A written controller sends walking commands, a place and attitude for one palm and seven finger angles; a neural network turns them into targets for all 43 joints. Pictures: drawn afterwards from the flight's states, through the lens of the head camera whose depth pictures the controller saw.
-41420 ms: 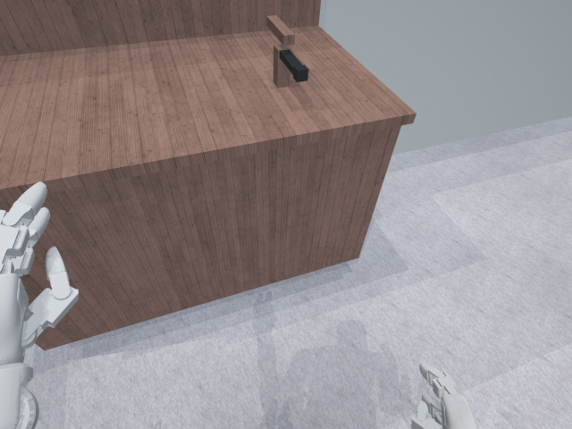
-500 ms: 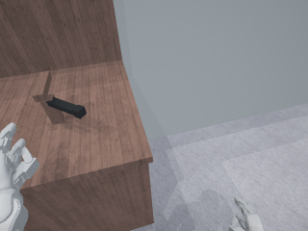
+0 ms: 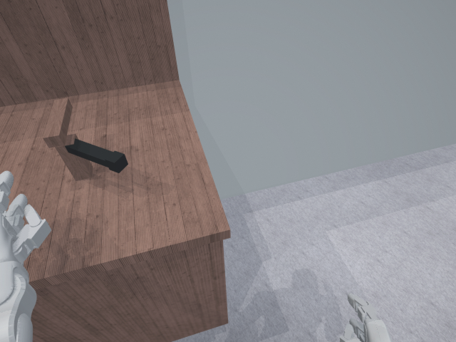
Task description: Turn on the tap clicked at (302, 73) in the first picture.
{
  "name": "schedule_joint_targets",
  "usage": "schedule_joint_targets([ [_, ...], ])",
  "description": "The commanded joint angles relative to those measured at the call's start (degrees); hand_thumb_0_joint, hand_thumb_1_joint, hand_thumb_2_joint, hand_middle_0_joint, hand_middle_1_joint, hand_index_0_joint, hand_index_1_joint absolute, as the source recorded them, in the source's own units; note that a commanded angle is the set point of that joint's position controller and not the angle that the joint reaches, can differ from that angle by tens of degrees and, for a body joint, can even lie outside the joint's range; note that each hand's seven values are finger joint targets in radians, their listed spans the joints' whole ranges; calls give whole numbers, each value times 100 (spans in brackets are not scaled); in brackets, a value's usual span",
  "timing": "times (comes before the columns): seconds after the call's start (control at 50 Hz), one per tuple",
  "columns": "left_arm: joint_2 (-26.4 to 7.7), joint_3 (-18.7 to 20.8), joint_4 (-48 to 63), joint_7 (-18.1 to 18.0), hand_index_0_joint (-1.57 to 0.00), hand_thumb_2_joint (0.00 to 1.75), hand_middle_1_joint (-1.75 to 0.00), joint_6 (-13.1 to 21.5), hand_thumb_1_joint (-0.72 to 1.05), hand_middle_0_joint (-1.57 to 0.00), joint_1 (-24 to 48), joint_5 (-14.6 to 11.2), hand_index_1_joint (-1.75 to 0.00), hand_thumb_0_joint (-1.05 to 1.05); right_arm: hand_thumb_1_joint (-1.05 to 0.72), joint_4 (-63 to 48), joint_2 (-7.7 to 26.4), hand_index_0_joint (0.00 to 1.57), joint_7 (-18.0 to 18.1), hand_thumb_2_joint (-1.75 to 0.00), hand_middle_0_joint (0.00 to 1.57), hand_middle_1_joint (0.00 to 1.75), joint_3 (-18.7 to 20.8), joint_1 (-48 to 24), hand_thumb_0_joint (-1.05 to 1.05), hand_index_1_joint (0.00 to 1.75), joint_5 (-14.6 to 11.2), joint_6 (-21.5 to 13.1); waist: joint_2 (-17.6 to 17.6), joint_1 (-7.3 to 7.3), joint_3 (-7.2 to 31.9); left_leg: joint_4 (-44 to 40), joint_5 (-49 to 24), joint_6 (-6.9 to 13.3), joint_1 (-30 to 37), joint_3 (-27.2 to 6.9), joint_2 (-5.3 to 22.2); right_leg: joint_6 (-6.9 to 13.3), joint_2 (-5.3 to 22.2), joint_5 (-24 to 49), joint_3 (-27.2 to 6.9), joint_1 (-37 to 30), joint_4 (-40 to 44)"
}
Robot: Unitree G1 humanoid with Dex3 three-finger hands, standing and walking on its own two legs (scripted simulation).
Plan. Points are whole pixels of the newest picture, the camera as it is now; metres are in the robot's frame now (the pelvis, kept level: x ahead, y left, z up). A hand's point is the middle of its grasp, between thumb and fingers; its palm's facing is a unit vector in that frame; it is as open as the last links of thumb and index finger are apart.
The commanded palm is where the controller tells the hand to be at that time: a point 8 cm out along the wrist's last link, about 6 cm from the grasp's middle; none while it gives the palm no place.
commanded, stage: reach beside the lever's end, fingers flat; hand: left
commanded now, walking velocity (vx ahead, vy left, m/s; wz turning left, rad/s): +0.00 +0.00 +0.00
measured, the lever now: (116, 161) +0.40 +0.27 +0.11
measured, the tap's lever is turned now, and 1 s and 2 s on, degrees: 49 49 49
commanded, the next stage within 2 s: push the lever round in 1.08 s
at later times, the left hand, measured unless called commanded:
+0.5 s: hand (30, 214) +0.27 +0.37 +0.10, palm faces +0.63 -0.77 -0.12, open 7.8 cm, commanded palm +0.23 +0.40 +0.10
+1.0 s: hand (38, 208) +0.29 +0.38 +0.09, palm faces +0.60 -0.79 -0.12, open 7.8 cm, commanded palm +0.24 +0.41 +0.10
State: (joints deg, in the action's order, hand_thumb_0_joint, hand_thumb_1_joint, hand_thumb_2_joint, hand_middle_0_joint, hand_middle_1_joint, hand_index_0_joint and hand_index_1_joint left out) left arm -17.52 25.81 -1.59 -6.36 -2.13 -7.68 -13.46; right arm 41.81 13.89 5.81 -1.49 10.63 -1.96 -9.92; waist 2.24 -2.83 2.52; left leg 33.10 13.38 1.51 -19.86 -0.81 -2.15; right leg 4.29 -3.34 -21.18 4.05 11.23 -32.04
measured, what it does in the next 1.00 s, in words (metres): stands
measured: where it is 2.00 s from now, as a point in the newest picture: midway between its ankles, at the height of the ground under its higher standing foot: outside the picture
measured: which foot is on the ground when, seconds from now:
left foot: down 0.00-1.00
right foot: down 0.00-1.00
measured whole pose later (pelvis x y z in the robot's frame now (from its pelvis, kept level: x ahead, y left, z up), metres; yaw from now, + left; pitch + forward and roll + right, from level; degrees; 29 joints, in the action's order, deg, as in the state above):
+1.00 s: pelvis +0.00 +0.02 -0.01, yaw -1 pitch +5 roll -1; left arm -23.4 32.9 -23.4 -1.5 8.1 3.5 -11.7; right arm 40.9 15.2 4.3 -0.4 16.0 -1.6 -7.5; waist 2.0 0.3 3.8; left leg 38.4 15.6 2.9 -27.6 -0.3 -2.0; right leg 3.0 -3.4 -22.4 3.7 18.3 -35.6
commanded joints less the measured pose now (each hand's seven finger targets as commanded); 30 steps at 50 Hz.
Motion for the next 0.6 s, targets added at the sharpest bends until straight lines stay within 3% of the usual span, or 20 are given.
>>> schedule_joint_targets([
  [0.0, -1571, 698, 935, 12, -17, 90, -21, 442, 90, -17, 1004, -1, -21, 0, -90, -841, 763, 20, 59, -90, 20, 30, 289, -578, 0, 30, -30, -279, 152, 15, 713, -301, -929, 47, 902, -232, 50, -320, 238, 1656, -351, 559, 571],
  [0.04, -1727, 753, 691, 53, -17, 90, -20, 447, 90, -17, 1332, -10, -20, 0, -90, -837, 801, 20, 73, -90, 20, 30, 284, -567, 0, 30, -47, -248, -45, 87, 585, -295, -757, 65, 763, -246, 50, -340, 237, 1491, -353, 677, 582],
  [0.08, -1870, 853, 619, 62, -17, 90, -20, 513, 90, -17, 1522, 38, -20, 0, -90, -824, 802, 20, 77, -90, 20, 30, 287, -525, 0, 30, -35, -229, 207, 79, 640, -290, -731, 66, 783, -244, 42, -321, 234, 1422, -371, 682, 580],
  [0.1, -1751, 688, 660, 93, -16, 90, -19, 564, 90, -16, 1611, 60, -19, 0, -90, -840, 795, 20, 68, -90, 20, 30, 280, -528, 0, 30, -35, -241, 346, 88, 714, -264, -777, 67, 851, -246, 37, -305, 228, 1432, -369, 701, 541],
  [0.16, -1914, 735, 435, 123, -16, 90, -19, 695, 90, -16, 1874, 106, -19, 0, -90, -764, 836, 20, 78, -90, 20, 30, 284, -433, 0, 30, -23, -253, 330, 156, 729, -219, -724, 74, 858, -277, 67, -308, 198, 1342, -356, 822, 514],
  [0.2, -1803, 619, 342, 178, -16, 90, -18, 779, 90, -16, 1941, 95, -18, 0, -90, -784, 858, 20, 61, -90, 20, 30, 297, -388, 0, 30, -13, -282, 280, 160, 838, -195, -753, 78, 872, -318, 49, -300, 195, 1376, -349, 828, 458],
  [0.26, -2205, 1048, -8, 220, -16, 90, -17, 817, 90, -16, 1741, 88, -17, 0, -90, -741, 895, 20, 59, -90, 20, 30, 331, -287, 0, 30, -7, -235, 226, 65, 936, -169, -852, 71, 762, -301, 57, -304, 194, 1500, -340, 722, 436],
  [0.3, -2236, 1101, -311, 301, -16, 90, -17, 798, 90, -16, 1690, 35, -17, 0, -90, -777, 911, 20, 47, -90, 20, 30, 346, -260, 0, 30, -39, -201, 28, 83, 891, -140, -798, 89, 575, -267, 39, -337, 209, 1556, -360, 703, 418],
  [0.36, -2498, 1190, -397, 355, -15, 90, -16, 896, 90, -15, 2227, 83, -16, 0, -90, -729, 917, 20, 63, -90, 20, 30, 329, -202, 0, 30, -33, -160, 361, 147, 803, -86, -696, 103, 560, -266, 45, -330, 202, 1411, -394, 880, 427],
  [0.38, -2489, 1169, -581, 367, -15, 90, -16, 920, 90, -15, 2329, 84, -16, 0, -90, -727, 934, 20, 64, -90, 20, 30, 333, -154, 0, 30, -34, -158, 249, 213, 807, -78, -632, 108, 522, -280, 43, -337, 199, 1340, -384, 931, 416],
  [0.42, -2453, 1004, -569, 428, -15, 90, -15, 1056, 90, -15, 2635, 111, -15, 0, -90, -723, 945, 20, 64, -90, 20, 30, 333, -127, 0, 30, -24, -185, 432, 274, 875, -35, -618, 114, 607, -300, 51, -322, 183, 1266, -394, 1045, 378],
  [0.48, -2638, 1181, -945, 513, -15, 90, -15, 1181, 90, -15, 2505, 132, -15, 0, -90, -675, 998, 20, 52, -90, 20, 30, 367, 27, 0, 30, -3, -169, 375, 239, 1041, 30, -721, 117, 552, -319, 59, -320, 173, 1371, -390, 1006, 309],
  [0.56, -2955, 1350, -1516, 693, -15, 90, -15, 1201, 90, -15, 2796, 114, -15, 0, -90, -633, 1048, 20, 73, -90, 20, 30, 364, 145, 0, 30, -47, -93, 250, 272, 918, 84, -570, 132, 331, -317, 74, -337, 170, 1249, -394, 1129, 302],
  [0.58, -2922, 1295, -1461, 718, -15, 90, -15, 1247, 90, -15, 2905, 111, -15, 0, -90, -673, 1049, 20, 62, -90, 20, 30, 370, 140, 0, 30, -42, -101, 418, 281, 1029, 93, -626, 128, 376, -329, 57, -326, 178, 1283, -401, 1115, 275],
])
